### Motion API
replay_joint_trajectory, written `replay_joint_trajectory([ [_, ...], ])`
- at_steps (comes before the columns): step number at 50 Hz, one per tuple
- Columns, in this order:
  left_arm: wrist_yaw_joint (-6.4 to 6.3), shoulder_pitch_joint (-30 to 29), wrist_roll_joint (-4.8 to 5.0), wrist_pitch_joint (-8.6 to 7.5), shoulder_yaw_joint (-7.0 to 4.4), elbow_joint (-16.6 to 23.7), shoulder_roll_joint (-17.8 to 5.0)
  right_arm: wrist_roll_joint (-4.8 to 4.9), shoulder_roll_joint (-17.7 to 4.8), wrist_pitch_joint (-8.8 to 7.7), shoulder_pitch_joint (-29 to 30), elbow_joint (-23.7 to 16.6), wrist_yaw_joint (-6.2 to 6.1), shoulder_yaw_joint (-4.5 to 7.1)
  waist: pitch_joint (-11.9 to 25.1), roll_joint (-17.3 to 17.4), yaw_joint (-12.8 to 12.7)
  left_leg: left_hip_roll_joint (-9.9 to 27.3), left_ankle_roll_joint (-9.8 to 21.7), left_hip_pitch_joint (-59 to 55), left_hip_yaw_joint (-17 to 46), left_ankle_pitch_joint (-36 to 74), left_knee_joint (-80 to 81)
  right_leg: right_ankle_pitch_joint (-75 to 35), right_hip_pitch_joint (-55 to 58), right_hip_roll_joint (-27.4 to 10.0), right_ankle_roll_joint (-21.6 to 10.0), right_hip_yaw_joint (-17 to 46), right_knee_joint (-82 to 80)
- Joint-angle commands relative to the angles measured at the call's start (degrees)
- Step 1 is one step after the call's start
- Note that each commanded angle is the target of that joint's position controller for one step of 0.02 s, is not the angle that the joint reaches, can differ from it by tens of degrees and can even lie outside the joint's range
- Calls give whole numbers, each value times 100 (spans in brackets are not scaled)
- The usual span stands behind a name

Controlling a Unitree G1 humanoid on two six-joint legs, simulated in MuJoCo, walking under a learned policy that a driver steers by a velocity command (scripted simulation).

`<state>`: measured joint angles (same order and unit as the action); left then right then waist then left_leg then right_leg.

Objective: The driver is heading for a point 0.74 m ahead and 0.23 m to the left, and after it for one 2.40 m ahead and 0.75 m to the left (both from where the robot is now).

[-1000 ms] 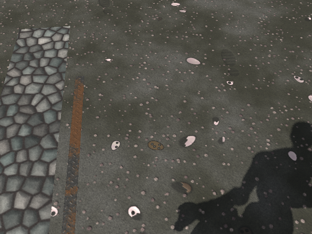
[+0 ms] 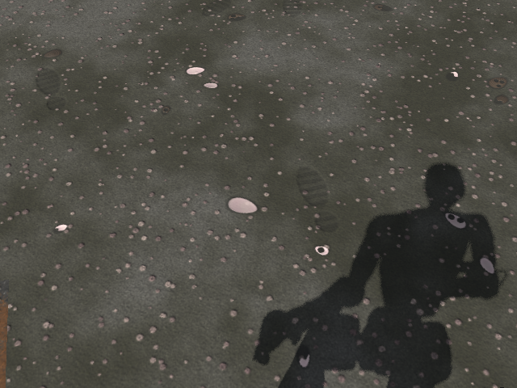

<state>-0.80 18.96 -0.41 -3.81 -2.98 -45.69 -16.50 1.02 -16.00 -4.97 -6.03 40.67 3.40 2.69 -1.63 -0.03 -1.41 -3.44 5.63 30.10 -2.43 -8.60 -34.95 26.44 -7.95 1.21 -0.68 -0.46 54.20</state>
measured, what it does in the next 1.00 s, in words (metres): walks ahead, turning left: right foot, then left foot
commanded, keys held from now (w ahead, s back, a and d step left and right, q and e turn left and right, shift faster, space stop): w+q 1.00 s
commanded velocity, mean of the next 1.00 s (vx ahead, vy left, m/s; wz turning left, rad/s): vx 0.50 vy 0.00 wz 0.55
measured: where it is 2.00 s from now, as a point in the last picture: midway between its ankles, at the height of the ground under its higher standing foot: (135, 204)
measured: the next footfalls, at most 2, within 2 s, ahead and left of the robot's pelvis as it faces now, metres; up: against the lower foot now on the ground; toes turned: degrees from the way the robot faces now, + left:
right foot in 0.42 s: +0.43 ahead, -0.10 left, +0.00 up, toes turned +19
left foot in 0.94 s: +0.57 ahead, +0.27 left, +0.00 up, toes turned +36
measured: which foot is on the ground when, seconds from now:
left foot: down 0.00-0.42, up 0.44-0.92, down 0.94-1.00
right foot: up 0.00-0.40, down 0.42-0.94, up 0.96-1.00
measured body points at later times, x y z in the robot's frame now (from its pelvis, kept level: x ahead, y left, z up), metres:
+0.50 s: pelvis +0.29 -0.02 +0.01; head +0.31 -0.02 +0.46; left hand +0.42 +0.28 -0.05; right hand +0.42 -0.28 -0.11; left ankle +0.12 +0.07 -0.66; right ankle +0.39 -0.11 -0.72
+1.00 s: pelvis +0.50 +0.12 +0.00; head +0.54 +0.16 +0.45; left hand +0.37 +0.39 -0.13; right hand +0.83 +0.05 -0.07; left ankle +0.54 +0.24 -0.72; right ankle +0.42 -0.10 -0.65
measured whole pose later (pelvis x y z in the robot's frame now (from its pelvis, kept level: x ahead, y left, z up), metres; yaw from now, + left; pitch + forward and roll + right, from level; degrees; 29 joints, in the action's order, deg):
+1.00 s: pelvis +0.50 +0.12 +0.00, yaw +36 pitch +2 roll -1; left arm -0.5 18.0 0.5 -3.7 -3.8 -47.2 -17.8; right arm 1.3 -16.8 -1.6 -5.1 33.2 2.6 3.7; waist -3.6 0.7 -3.0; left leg -1.9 5.6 29.9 -2.1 -9.7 -38.1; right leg 30.2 -7.3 -4.5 1.9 -5.4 53.5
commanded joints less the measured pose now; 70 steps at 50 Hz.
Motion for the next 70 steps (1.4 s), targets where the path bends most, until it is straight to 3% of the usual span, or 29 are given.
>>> replay_joint_trajectory([
  [1, 152, -372, 250, -448, -63, 859, -779, 9, -906, 32, -1506, -115, -122, 306, 1478, 621, 775, 1962, 1395, -4525, 3868, -870, 1719, -147, -3788, -153, -64, 826, 2660],
  [2, 129, -642, 159, -484, -39, 941, -705, -15, -839, 36, -1156, -197, -124, 273, 838, -59, 538, 1752, 1267, -3517, 3284, -232, 1837, -456, -3670, -376, -79, 712, 2125],
  [3, 78, -692, 16, -457, -90, 967, -750, -40, -718, 27, -894, -291, -141, 238, 644, -170, 334, 1577, 1197, -2872, 2911, 394, 1921, -667, -3314, -559, -36, 688, 1611],
  [5, 52, -461, -57, -334, -107, 987, -669, -72, -688, 40, -702, -405, -174, 227, 474, 101, 55, 1318, 1224, -2157, 2561, 1014, 2146, -779, -2867, -669, 99, 633, 1151],
  [8, -6, -593, -96, -205, -44, 1054, -463, -43, -857, 25, -828, -349, -262, 276, 333, 190, 34, 1129, 1219, -1567, 2019, 1684, 2231, -1176, -2784, -632, 367, 412, 318],
  [15, 97, -1951, 39, -307, 25, 1325, -320, 73, -957, 201, -1429, -151, -402, 311, 318, 513, 595, 815, 699, -1594, 2014, 755, 1786, -3001, -2091, -90, 452, 359, -2131],
  [18, 159, -1966, 80, -389, -86, 1357, -548, 68, -924, 258, -1475, -145, -423, 309, 336, 651, 499, 1020, 580, -2122, 2622, 440, 1353, -2480, -1869, -20, 275, 526, -2621],
  [20, 143, -1392, 86, -442, -195, 1218, -683, 48, -830, 281, -1283, -211, -423, 291, 464, 777, 128, 912, 400, -2109, 2739, 609, 872, -2334, -1038, -43, 20, 435, -3008],
  [21, 99, -786, 12, -468, -282, 1140, -878, 9, -594, 254, -1212, -290, -403, 209, 950, 646, -181, 655, 210, -1786, 2480, 660, 25, -2298, 67, -481, -256, 728, -2960],
  [22, 39, 135, -40, -448, -373, 1070, -1231, -112, -227, 220, -1299, -423, -394, 81, 1757, -180, -470, 185, -37, -958, 1822, -655, -1653, -2121, 1576, -1573, -635, 1839, -2916],
  [23, 99, 415, -61, -358, -456, 824, -1533, 93, -154, 163, -2072, -585, -382, 31, 2097, -2210, -47, -261, -290, 1032, 1269, -2678, -3179, -729, 2816, -2633, -1513, 4481, -3424],
  [24, 110, 195, 34, -336, -339, 976, -915, 149, -771, 181, -1934, -385, -403, 152, 1502, -1267, -212, 221, -387, 1591, 1390, -2299, -3841, 273, 2388, -2527, -1356, 4419, -3631],
  [25, 80, 9, 48, -299, -258, 998, -633, 88, -984, 222, -1315, -463, -392, 225, 844, -703, -353, 381, -435, 1684, 1230, -1726, -3975, -3, 1737, -2249, -1101, 3413, -3668],
  [26, 84, -233, 2, -272, -209, 1010, -567, 27, -874, 251, -1068, -517, -389, 224, 515, -316, -245, 554, -482, 1480, 1103, -1326, -3872, -766, 1098, -1983, -986, 2731, -3786],
  [31, 99, -473, 3, -324, -197, 732, -506, 44, -425, 355, -875, -665, -289, 193, 72, -588, 49, 914, -601, 1154, 845, -682, -3206, -2275, 94, -1536, -1012, 1088, -4373],
  [38, 42, -352, 27, -233, -286, 352, -854, 20, -233, 282, 74, -870, -133, 99, -71, -355, -217, 910, -602, 1106, 497, 924, -1214, -3163, 461, -1481, -867, -193, -4424],
  [43, 34, -87, 165, -98, -357, 110, -1106, 51, -288, 272, 654, -1165, 22, 113, -264, -393, -307, 729, -283, 844, 68, 465, -331, -3794, 1082, -1727, -683, -607, -4140],
  [45, -1, -139, 210, -32, -412, 101, -1285, 10, -480, 308, 375, -1174, 28, 217, 10, -580, -38, 370, -31, 162, -262, -141, -209, -5689, 1254, -1727, -562, -855, -3409],
  [47, -54, -215, 233, 33, -393, 133, -1264, 20, -961, 357, -1163, -799, -55, 509, 835, -450, 827, -101, 363, -2020, -388, 132, 295, -6423, 638, -1450, -309, -1152, -1362],
  [48, -56, -57, 36, -5, -246, 265, -887, 49, -1460, 415, -1989, -629, -189, 677, 1363, 416, 1063, 822, 736, -3819, 1078, 320, 340, -3839, -968, -1154, -56, -1145, 513],
  [49, 35, 392, -76, -177, -18, 617, -239, 41, -1947, 325, -1675, -764, -174, 670, 2064, 1621, 326, 2125, 1811, -5271, 4520, -998, 1169, 831, -3199, 35, 196, -241, 2249],
  [50, 112, -351, 133, -353, -125, 667, -830, 31, -1391, 249, -1845, -828, -138, 537, 2239, 856, 857, 2178, 1666, -5264, 4822, -1445, 1731, 599, -3770, -162, 105, 672, 2646],
  [51, 139, -737, 278, -433, -153, 825, -942, -3, -1155, 181, -1635, -758, -131, 452, 1381, 690, 789, 2025, 1429, -4602, 3996, -991, 1796, 18, -4072, -366, 5, 578, 2419],
  [52, 93, -773, 179, -466, -123, 785, -857, 16, -1026, 154, -1284, -782, -137, 404, 926, 158, 517, 1765, 1250, -3727, 3336, -335, 1787, -457, -3788, -604, -10, 557, 1944],
  [54, 60, -623, -3, -384, -183, 712, -897, -80, -785, 148, -743, -911, -167, 313, 594, 198, 94, 1408, 1106, -2554, 2610, 732, 1966, -885, -3043, -843, 86, 584, 1316],
  [57, 62, -526, -55, -210, -141, 643, -678, -67, -759, 95, -731, -771, -247, 291, 491, 236, -35, 1267, 1166, -1951, 2062, 1572, 2165, -1218, -2802, -820, 333, 402, 736],
  [62, 142, -1358, 25, -187, 9, 730, -361, -75, -792, 65, -1126, -382, -345, 241, 208, 401, 374, 977, 728, -1913, 1125, 1628, 2294, -3153, -2747, -746, 355, 189, -1098],
  [66, 268, -1964, 148, -224, 38, 904, -377, -78, -934, 23, -1443, -93, -324, 247, -104, 366, 676, 1314, 650, -2430, 1112, 966, 2420, -3653, -2848, -617, 116, 152, -1923],
  [70, 432, -2190, 159, -243, 40, 1108, -396, -77, -981, 101, -1596, 158, -351, 280, -250, 311, 694, 1701, 547, -3494, 994, 1771, 2052, -2725, -3402, -466, -208, 170, -2231],
])
Velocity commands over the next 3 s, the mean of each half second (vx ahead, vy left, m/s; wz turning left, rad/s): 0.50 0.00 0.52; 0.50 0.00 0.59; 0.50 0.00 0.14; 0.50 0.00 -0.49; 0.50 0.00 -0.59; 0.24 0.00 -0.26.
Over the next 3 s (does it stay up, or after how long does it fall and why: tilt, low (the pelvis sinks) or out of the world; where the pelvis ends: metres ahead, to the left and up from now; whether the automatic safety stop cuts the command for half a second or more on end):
stays up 1.47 0.49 0.01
